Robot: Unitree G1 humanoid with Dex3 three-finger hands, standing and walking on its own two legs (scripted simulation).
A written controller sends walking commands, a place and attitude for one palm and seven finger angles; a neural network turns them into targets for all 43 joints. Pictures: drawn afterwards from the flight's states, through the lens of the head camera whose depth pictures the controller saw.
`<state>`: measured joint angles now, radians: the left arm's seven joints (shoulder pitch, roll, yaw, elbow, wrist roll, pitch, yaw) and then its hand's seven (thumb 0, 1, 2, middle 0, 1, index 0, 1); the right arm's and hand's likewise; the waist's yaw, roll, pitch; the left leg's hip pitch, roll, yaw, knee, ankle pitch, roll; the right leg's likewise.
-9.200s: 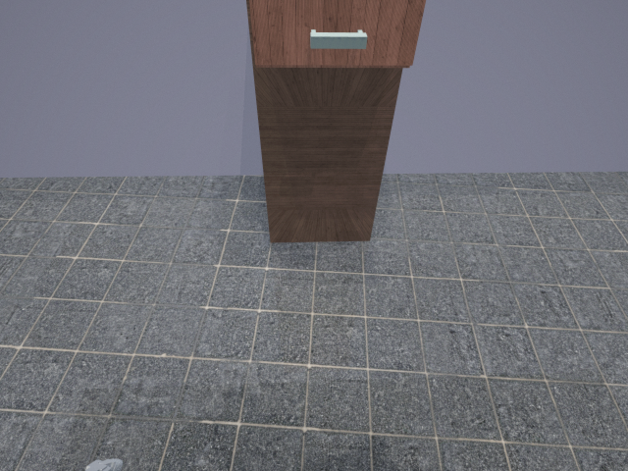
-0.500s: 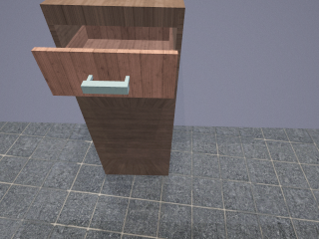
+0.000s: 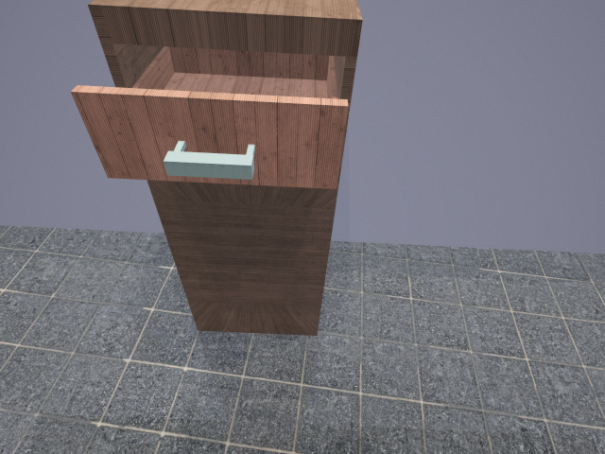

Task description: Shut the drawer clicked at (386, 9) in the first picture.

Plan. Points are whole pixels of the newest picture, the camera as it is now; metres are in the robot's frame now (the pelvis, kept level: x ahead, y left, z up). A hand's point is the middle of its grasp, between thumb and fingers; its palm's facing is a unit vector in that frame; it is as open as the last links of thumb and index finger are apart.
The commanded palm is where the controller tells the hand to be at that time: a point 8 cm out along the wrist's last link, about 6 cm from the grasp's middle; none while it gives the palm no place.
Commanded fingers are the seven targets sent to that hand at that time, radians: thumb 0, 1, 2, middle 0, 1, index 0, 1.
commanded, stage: shuffle to correct the standing spot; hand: left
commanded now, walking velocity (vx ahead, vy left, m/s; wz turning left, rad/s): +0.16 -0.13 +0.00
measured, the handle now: (213, 156) +0.48 +0.17 +0.15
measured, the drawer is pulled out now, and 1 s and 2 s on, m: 0.17 0.17 0.17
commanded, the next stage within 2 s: come to a stop and stand still in 0.14 s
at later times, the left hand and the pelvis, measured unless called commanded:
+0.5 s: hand out of the picture +0.02 +0.10 -0.18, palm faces +0.08 -0.99 -0.12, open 7.4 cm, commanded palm none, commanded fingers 0.00 0.90 0.90 -0.20 -0.30 -0.20 -0.30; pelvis +0.05 -0.04 +0.00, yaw +0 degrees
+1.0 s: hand out of the picture -0.01 +0.13 -0.17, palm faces +0.06 -0.99 -0.16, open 7.4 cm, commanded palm none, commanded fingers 0.00 0.90 0.90 -0.20 -0.30 -0.20 -0.30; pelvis +0.01 -0.03 +0.01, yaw +1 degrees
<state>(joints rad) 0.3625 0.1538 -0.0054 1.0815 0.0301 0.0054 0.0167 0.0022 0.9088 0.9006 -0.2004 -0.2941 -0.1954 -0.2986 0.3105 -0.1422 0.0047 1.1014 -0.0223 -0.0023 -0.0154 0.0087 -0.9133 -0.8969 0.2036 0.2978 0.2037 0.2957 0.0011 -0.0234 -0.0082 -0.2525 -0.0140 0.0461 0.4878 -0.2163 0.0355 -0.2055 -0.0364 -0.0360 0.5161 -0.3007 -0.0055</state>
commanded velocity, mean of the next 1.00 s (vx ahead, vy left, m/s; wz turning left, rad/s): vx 0.00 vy -0.02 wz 0.00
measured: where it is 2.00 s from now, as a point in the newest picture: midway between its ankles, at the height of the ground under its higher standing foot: outside the picture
